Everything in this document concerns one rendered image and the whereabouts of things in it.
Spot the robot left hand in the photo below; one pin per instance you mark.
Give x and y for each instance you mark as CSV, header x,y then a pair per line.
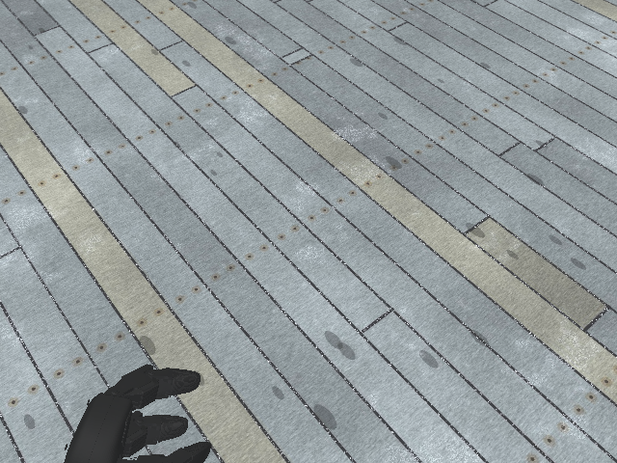
x,y
109,431

